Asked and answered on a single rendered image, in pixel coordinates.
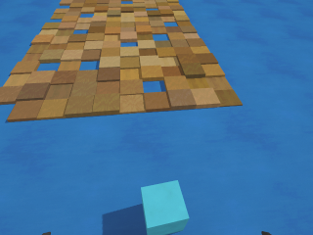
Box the carton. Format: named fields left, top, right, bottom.
left=141, top=180, right=189, bottom=235

